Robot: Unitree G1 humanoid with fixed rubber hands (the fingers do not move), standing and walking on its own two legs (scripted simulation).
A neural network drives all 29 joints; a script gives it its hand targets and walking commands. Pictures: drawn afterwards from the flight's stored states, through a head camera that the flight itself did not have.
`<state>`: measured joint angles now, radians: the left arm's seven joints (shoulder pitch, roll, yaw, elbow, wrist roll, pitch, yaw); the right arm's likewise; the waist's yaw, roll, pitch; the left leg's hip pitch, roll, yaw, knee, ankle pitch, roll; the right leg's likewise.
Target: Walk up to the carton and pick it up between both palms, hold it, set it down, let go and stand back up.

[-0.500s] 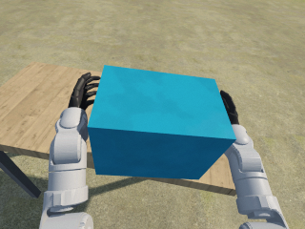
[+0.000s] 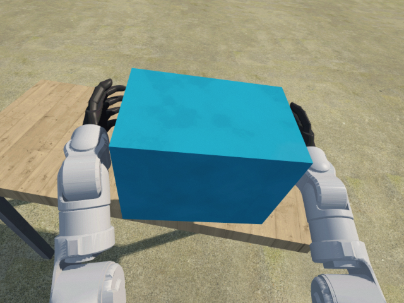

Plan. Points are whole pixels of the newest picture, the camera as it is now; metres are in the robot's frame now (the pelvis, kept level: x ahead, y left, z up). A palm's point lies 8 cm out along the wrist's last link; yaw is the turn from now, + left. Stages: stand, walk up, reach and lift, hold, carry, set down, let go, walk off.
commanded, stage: reach and lift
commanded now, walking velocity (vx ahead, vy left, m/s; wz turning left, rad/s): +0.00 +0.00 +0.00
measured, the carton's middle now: (202, 152) +0.35 -0.03 +0.14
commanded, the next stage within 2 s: hold in 0.42 s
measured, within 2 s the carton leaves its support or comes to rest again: neither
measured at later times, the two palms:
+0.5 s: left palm (94, 118) +0.37 +0.16 +0.21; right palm (301, 138) +0.34 -0.21 +0.18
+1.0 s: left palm (63, 118) +0.34 +0.19 +0.23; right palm (287, 123) +0.35 -0.18 +0.20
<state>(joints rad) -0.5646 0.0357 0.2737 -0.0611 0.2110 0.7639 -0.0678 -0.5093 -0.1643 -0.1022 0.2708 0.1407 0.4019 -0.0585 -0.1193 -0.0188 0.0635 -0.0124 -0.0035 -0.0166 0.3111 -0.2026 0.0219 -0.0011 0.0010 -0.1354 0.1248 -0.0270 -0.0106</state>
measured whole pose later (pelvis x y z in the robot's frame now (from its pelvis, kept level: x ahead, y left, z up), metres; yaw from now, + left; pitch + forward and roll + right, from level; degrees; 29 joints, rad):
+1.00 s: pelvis -0.01 -0.01 +0.00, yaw +1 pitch -6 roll -2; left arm -0.67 0.09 0.32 -0.06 0.21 0.88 -0.10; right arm -0.64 -0.15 -0.11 0.29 0.17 0.51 -0.09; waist -0.07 -0.03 0.03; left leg -0.04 0.00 -0.04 0.33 -0.19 0.01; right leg -0.02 0.00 -0.16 0.13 -0.02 -0.02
